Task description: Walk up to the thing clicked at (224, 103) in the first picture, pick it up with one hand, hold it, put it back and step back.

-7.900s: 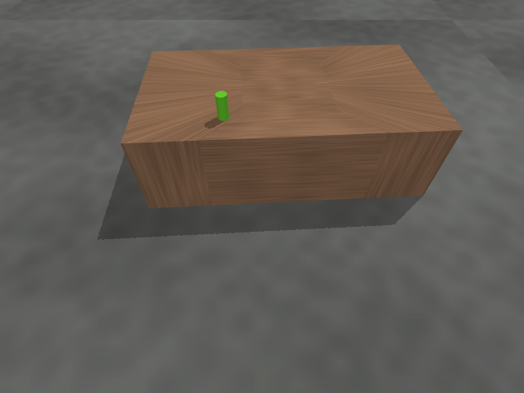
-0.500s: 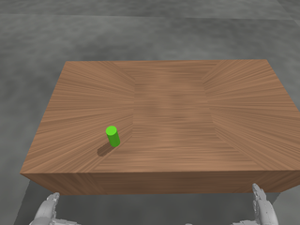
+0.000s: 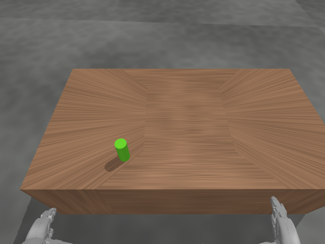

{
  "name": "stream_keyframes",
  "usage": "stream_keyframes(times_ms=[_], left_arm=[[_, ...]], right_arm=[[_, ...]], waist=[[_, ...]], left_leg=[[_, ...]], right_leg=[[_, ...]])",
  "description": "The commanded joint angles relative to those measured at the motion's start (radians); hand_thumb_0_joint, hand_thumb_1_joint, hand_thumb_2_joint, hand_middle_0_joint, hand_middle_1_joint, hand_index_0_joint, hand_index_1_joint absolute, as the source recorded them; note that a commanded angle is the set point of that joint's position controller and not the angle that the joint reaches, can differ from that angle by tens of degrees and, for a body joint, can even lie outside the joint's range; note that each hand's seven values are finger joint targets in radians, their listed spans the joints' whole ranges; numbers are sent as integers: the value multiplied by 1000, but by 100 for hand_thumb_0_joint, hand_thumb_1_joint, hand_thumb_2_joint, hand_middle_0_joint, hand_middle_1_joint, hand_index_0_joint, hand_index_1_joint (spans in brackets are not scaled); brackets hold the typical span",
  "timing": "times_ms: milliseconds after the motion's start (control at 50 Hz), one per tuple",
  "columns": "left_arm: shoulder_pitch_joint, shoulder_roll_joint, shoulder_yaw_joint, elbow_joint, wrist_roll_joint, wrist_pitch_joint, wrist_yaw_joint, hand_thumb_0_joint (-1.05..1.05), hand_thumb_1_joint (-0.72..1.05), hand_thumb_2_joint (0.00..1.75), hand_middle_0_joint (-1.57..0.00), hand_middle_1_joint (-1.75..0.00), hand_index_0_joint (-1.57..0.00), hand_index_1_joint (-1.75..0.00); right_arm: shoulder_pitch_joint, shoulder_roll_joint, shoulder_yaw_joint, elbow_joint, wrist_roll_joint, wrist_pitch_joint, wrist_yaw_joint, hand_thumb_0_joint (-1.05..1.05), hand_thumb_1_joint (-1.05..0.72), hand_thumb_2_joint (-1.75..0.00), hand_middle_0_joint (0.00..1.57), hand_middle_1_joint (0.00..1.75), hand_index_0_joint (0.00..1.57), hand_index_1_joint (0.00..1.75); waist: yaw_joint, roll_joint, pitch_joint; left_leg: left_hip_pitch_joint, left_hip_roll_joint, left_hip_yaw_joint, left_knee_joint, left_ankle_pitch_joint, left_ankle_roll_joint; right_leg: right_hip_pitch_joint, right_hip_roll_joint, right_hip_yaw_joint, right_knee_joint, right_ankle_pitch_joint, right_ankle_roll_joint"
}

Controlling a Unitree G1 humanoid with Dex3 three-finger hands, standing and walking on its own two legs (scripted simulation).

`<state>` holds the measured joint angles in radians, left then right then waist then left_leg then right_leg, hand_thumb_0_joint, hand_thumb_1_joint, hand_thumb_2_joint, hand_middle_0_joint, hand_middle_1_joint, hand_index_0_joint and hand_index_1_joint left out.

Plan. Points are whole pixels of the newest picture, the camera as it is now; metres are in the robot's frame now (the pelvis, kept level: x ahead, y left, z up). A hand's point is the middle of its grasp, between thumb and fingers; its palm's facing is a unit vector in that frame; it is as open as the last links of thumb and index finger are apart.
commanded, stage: go down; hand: left
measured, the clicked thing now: (122, 150) +0.50 +0.18 -0.27
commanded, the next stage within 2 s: approach in 1.78 s
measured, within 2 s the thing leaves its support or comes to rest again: neither
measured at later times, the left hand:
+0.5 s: hand (47, 195) +0.24 +0.30 -0.04, palm faces +0.18 -0.95 -0.26, open 17.5 cm
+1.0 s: hand (37, 155) +0.33 +0.34 +0.00, palm faces +0.18 -0.97 -0.13, open 17.3 cm
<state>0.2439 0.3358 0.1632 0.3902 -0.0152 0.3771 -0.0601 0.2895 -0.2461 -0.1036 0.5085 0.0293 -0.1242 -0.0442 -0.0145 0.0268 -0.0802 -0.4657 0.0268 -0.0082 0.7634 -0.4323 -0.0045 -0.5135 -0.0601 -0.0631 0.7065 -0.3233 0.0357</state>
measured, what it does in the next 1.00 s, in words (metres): stands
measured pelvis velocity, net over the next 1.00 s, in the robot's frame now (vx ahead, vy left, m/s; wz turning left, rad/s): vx -0.03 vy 0.00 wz -0.01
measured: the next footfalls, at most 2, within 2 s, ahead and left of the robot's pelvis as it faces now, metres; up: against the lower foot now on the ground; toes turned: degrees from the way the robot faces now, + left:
none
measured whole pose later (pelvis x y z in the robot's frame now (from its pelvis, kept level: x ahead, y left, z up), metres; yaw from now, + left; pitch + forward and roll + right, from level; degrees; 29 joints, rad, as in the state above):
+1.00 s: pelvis -0.03 +0.00 -0.02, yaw -1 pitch +13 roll -2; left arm -0.44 0.71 0.50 1.05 -0.09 -0.09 -0.42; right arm 0.33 -0.27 -0.01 0.37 0.02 -0.16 -0.06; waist -0.08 -0.03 -0.10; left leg -0.70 0.04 -0.01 0.93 -0.46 -0.01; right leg -0.74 -0.05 -0.06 0.86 -0.34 0.02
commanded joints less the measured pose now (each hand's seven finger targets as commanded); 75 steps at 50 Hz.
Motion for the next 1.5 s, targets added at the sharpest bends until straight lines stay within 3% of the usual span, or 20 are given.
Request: stream_keyframes(times_ms=[0, 140, 220, 300, 440, 480, 540, 580, 640, 680, 740, 780, 820, 900, 960, 1020, 1100, 1200, 1240, 1480], left_arm=[[-5, 224, 112, -158, 9, -38, 2, 0, -59, 5, -8, -5, -7, -6], [-20, 239, 128, -190, -6, -49, -33, 0, -61, 7, -8, -6, -7, -7], [-171, 288, 155, -218, -9, -78, -40, 0, -61, 7, -8, -5, -7, -7], [-319, 408, 240, -240, -21, -119, -49, 0, -61, 7, -7, -5, -6, -6], [-520, 445, 239, 41, -53, -177, -152, 0, -60, 6, -7, -5, -7, -5], [-569, 449, 240, 133, -64, -209, -190, 0, -60, 5, -7, -4, -6, -5], [-628, 522, 290, 241, -78, -274, -230, 0, -61, 3, -7, -5, -7, -5], [-641, 550, 312, 343, -79, -318, -256, 0, -61, 5, -6, -6, -7, -6], [-755, 611, 344, 323, -86, -393, -276, 0, -61, 5, -6, -5, -7, -5], [-790, 602, 345, 391, -94, -425, -298, 0, -57, 6, -5, -5, -6, -5], [-849, 711, 405, 385, -89, -478, -305, 0, -56, 7, -5, -5, -6, -5], [-877, 654, 362, 445, -90, -491, -324, 0, -53, 7, -5, -4, -5, -4], [-906, 747, 422, 445, -93, -512, -327, 0, -52, 7, -5, -4, -5, -4], [-951, 701, 386, 503, -91, -527, -356, 0, -51, 7, -5, -3, -5, -4], [-984, 781, 425, 485, -90, -542, -362, 0, -51, 6, -5, -2, -5, -3], [-1009, 728, 396, 519, -101, -547, -385, 0, -49, 7, -5, -3, -5, -3], [-1053, 807, 436, 511, -101, -563, -388, 0, -52, 7, -5, -3, -5, -3], [-1047, 781, 428, 582, -111, -566, -399, 0, -51, 8, -4, -4, -5, -4], [-1085, 857, 467, 515, -110, -578, -397, 0, -51, 8, -4, -3, -4, -4], [-1104, 871, 484, 515, -103, -576, -409, 0, -54, 7, -5, -4, -5, -5]], right_arm=[[-8, -150, -55, -196, 0, -51, -15, 0, 54, -4, 5, 5, 5, 5], [33, -133, -31, -264, 7, -57, -18, 0, 54, -4, 5, 5, 5, 5], [31, -112, -2, -337, 11, -69, -29, 0, 55, -4, 5, 5, 5, 5], [65, -108, 19, -338, 11, -87, -56, 0, 55, -4, 5, 5, 5, 5], [73, -145, -2, -300, 13, -120, -58, 0, 56, -4, 5, 5, 5, 5], [62, -120, 44, -294, 14, -128, -42, 0, 56, -4, 5, 5, 5, 5], [41, -159, 4, -317, 15, -143, -34, 0, 55, -4, 5, 5, 5, 5], [61, -141, 29, -272, 11, -143, -22, 0, 56, -4, 5, 5, 5, 5], [7, -184, -9, -330, 10, -149, -23, 0, 55, -4, 5, 5, 5, 5], [49, -150, 26, -278, 8, -134, -18, 0, 56, -4, 5, 5, 5, 5], [30, -197, -11, -301, 2, -123, -29, 0, 56, -4, 5, 5, 5, 5], [30, -156, 31, -290, 0, -115, -24, 0, 56, -5, 5, 5, 5, 5], [36, -195, 0, -290, 0, -105, -34, 0, 55, -5, 5, 5, 5, 5], [66, -165, 27, -248, -6, -89, -33, 0, 55, -5, 5, 5, 5, 5], [44, -182, 28, -310, -5, -92, -32, 0, 55, -5, 5, 5, 5, 5], [92, -157, 45, -273, -8, -87, -24, 0, 56, -5, 5, 5, 5, 5], [56, -189, 31, -309, -9, -87, -24, 0, 56, -5, 5, 5, 5, 5], [64, -195, 37, -352, -8, -85, -23, 0, 56, -5, 5, 5, 5, 5], [60, -201, 37, -356, -9, -81, -24, 0, 55, -5, 5, 5, 5, 5], [70, -191, 41, -391, -13, -69, -18, 0, 54, -5, 5, 5, 5, 5]], waist=[[-5, 18, -150], [-12, 17, -129], [-27, 17, -140], [-30, 59, -185], [-38, 90, -122], [-21, 79, -112], [-13, 62, -186], [-1, 46, -165], [-12, 75, -274], [-15, 69, -282], [-23, 84, -337], [-33, 71, -307], [-42, 76, -345], [-63, 106, -297], [-60, 129, -334], [-76, 137, -320], [-65, 146, -351], [-74, 126, -363], [-57, 172, -399], [-68, 161, -443]], left_leg=[[10, -27, 5, -106, 347, -7], [-22, -24, -3, -98, 292, -6], [-29, -28, 0, -83, 248, 1], [-3, -41, 7, -75, 193, 13], [-51, -28, -8, -91, 164, 3], [-77, -20, -19, -92, 162, 1], [-69, -17, -17, -67, 219, 1], [-104, -15, -15, -54, 220, 0], [-71, -12, -17, -33, 262, -1], [-86, -11, -16, -16, 287, -2], [-69, -14, -12, -1, 302, -2], [-93, -18, -9, 4, 277, 2], [-86, -18, -9, 14, 304, 4], [-93, -20, -4, 28, 313, 3], [-82, -15, -10, 29, 280, 1], [-89, -11, -12, 44, 303, -3], [-97, -5, -23, 55, 302, -8], [-113, 0, -30, 66, 286, -11], [-104, -1, -31, 71, 294, -14], [-116, -2, -20, 112, 395, -9]], right_leg=[[149, 44, -12, -54, 234, -44], [109, 49, -13, -40, 175, -45], [98, 41, -3, -39, 154, -37], [112, 29, 10, -45, 128, -36], [34, 44, -4, -21, 94, -46], [24, 51, -9, -11, 74, -50], [44, 52, -2, 6, 116, -52], [25, 53, 1, 19, 107, -53], [36, 52, 11, 41, 144, -56], [31, 50, 17, 48, 163, -56], [33, 46, 21, 58, 180, -56], [16, 45, 24, 55, 169, -54], [32, 42, 25, 61, 197, -53], [-37, 42, 24, 70, 203, -56], [-52, 44, 20, 69, 164, -59], [-85, 46, 16, 81, 176, -60], [-106, 49, 9, 98, 158, -63], [-121, 55, 6, 110, 138, -64], [-118, 53, 8, 119, 136, -66], [-98, 52, 14, 140, 218, -65]])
